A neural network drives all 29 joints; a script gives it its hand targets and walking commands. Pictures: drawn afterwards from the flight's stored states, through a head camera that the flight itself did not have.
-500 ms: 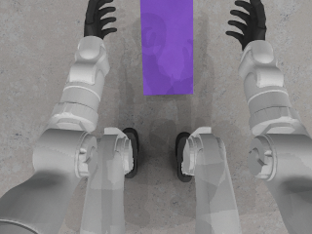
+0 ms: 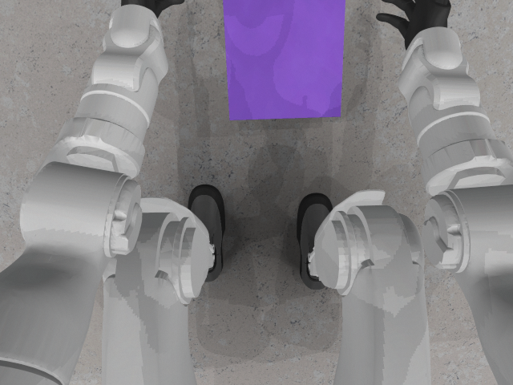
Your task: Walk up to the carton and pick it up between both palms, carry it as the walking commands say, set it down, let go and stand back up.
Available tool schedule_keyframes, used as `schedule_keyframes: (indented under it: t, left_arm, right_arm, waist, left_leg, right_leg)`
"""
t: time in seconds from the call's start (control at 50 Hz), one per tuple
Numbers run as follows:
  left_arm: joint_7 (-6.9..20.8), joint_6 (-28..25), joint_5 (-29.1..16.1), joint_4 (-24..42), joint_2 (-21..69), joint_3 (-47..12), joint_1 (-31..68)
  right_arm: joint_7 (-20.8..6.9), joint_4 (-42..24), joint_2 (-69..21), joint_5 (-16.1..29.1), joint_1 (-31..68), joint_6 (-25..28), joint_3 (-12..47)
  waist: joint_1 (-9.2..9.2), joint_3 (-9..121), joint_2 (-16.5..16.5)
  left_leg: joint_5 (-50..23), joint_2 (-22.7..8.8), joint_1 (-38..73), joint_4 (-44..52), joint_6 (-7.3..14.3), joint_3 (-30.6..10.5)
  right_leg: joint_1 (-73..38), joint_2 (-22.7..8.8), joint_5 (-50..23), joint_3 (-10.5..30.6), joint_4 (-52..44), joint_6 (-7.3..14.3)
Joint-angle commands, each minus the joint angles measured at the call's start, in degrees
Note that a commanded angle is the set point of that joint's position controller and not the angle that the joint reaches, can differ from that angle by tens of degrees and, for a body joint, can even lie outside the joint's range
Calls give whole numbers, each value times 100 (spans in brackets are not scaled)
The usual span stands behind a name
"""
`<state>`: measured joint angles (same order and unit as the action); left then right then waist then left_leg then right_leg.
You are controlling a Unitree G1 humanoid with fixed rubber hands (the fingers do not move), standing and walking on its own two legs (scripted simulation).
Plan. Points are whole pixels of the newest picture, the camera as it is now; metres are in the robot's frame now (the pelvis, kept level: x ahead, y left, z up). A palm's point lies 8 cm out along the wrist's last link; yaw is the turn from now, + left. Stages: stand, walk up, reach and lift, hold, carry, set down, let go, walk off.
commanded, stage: reach and lift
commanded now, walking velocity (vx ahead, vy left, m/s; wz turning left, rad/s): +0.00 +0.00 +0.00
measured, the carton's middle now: (280, 19) +0.55 -0.03 -0.31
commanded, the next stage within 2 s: none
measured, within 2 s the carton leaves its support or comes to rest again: leaves its support in 1.80 s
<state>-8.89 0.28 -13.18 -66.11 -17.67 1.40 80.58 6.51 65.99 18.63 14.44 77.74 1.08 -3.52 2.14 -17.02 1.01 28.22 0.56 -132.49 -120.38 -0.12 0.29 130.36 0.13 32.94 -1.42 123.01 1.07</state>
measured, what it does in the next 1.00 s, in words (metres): stands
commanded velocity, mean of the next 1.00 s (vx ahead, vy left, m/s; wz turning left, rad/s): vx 0.00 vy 0.00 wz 0.00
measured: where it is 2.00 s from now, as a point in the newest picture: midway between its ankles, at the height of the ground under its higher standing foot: (259, 252)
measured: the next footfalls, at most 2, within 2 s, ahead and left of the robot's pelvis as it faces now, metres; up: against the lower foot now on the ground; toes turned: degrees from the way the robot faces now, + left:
none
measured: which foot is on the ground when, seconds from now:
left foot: down 0.00-1.00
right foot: down 0.00-1.00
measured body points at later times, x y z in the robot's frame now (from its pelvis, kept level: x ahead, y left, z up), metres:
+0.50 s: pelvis +0.01 +0.00 -0.03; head +0.38 -0.02 +0.22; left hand +0.55 +0.14 -0.23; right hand +0.52 -0.20 -0.24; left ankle +0.13 +0.12 -0.35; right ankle +0.11 -0.11 -0.35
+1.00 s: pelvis +0.00 +0.00 -0.02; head +0.38 -0.01 +0.21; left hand +0.55 +0.10 -0.23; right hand +0.53 -0.17 -0.23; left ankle +0.13 +0.12 -0.35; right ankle +0.11 -0.11 -0.35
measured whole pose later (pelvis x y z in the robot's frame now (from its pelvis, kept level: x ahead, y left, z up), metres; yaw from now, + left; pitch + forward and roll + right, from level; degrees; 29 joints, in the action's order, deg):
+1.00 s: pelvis +0.00 +0.00 -0.02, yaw +0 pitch +37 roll +0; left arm -8.2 -2.9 -7.0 -76.4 -14.2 5.6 88.5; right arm 4.7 74.1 15.4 10.3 86.0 2.9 -2.1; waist 2.9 -22.7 1.0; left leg 29.8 0.4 -132.7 -125.8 0.0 0.3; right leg 130.3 0.3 34.6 -1.5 128.3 0.9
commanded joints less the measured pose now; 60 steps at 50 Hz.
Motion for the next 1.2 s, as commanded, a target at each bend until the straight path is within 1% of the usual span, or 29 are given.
schedule_keyframes:
  t: [0.0,0.08,0.1,0.12,0.16,0.22,0.4,0.62,0.74,0.82,0.94,0.98,1.04,1.08,1.14,1.18]
  left_arm:
    - [75,-139,-126,77,-133,-71,985]
    - [98,-241,-160,-119,-280,-58,1210]
    - [114,-263,-178,-202,-310,-63,1265]
    - [137,-285,-192,-252,-305,-96,1369]
    - [166,-333,-171,-377,-304,-82,1415]
    - [186,-362,-56,-587,-350,23,1327]
    - [189,-416,-46,-561,-275,31,1118]
    - [180,-432,-65,-564,-76,-70,1247]
    - [146,-432,129,-611,62,48,1358]
    - [130,-427,335,-602,206,194,1387]
    - [126,-416,689,-539,504,447,1380]
    - [206,-413,732,-442,873,398,1526]
    - [378,-363,815,-335,1517,345,1697]
    - [607,-304,916,-279,2383,271,1941]
    - [1019,-150,1059,-251,3728,199,2253]
    - [1241,-35,1151,-225,4362,223,2366]
  right_arm:
    - [-15,-355,592,77,1341,164,58]
    - [-33,-172,605,130,1470,231,128]
    - [-41,-139,560,167,1541,236,211]
    - [-59,-136,497,211,1648,233,270]
    - [-112,6,414,257,1629,249,330]
    - [-137,142,486,186,1577,278,277]
    - [-127,171,391,77,1278,298,224]
    - [-165,148,213,132,1473,299,359]
    - [-161,285,43,-3,1577,298,323]
    - [-158,344,-122,-175,1605,297,231]
    - [-172,352,-474,-442,1636,281,85]
    - [-222,307,-816,-539,1711,271,86]
    - [-332,337,-1373,-791,1754,228,-58]
    - [-555,204,-2236,-907,2092,171,28]
    - [-974,-20,-3585,-1041,2510,13,197]
    - [-1198,-165,-4213,-1130,2633,-112,209]
  waist:
    - [225,6340,-122]
    - [210,6175,-141]
    - [155,6106,-187]
    - [149,5973,-206]
    - [105,5674,-160]
    - [78,5357,-102]
    - [131,5430,-63]
    - [135,5275,-56]
    - [149,5116,-24]
    - [156,5049,-4]
    - [116,5000,13]
    - [174,4994,18]
    - [330,4887,85]
    - [299,4802,94]
    - [258,4594,57]
    - [240,4468,92]
  left_leg:
    - [-1228,281,3349,415,-116,-109]
    - [-1181,247,3150,257,-87,-153]
    - [-1085,231,3047,237,-73,-163]
    - [-1020,205,2982,215,-59,-189]
    - [-1130,217,2903,112,-55,-196]
    - [-1178,219,2769,26,-63,-222]
    - [-1475,246,2857,-72,-102,-202]
    - [-1361,280,2830,1,-100,-230]
    - [-1241,342,2887,39,-119,-228]
    - [-1228,396,2969,55,-131,-214]
    - [-1293,477,3106,64,-131,-177]
    - [-1323,506,3109,60,-130,-166]
    - [-1302,562,3069,61,-146,-150]
    - [-1328,617,3013,61,-122,-157]
    - [-1244,711,2763,29,-56,-119]
    - [-1189,763,2609,-18,-23,-70]
  right_leg:
    - [-3053,147,-1822,267,-987,-245]
    - [-2958,122,-1811,304,-794,-250]
    - [-2955,110,-1724,318,-775,-253]
    - [-2863,110,-1678,326,-754,-250]
    - [-2721,123,-1804,353,-665,-250]
    - [-2529,128,-1841,365,-576,-272]
    - [-2535,170,-2062,342,-514,-282]
    - [-2413,202,-1880,371,-543,-243]
    - [-2336,252,-1744,358,-573,-244]
    - [-2317,303,-1730,340,-595,-254]
    - [-2327,395,-1784,323,-623,-278]
    - [-2380,435,-1835,318,-650,-274]
    - [-2377,491,-1863,301,-681,-255]
    - [-2297,542,-1855,282,-646,-228]
    - [-2205,616,-1767,253,-582,-187]
    - [-2111,656,-1714,222,-522,-157]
